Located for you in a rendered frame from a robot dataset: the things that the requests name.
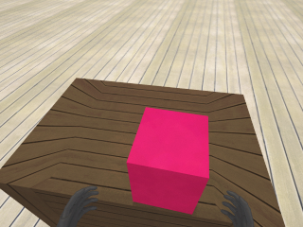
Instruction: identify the carton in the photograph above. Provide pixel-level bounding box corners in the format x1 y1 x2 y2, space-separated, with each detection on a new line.
126 107 209 215

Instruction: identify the pedestal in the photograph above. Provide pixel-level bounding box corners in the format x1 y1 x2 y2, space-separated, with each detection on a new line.
0 78 286 227

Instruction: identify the right robot hand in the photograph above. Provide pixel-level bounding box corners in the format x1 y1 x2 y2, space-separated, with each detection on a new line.
221 190 255 227

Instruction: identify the left robot hand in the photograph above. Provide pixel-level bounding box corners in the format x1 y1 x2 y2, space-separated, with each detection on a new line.
56 185 99 227

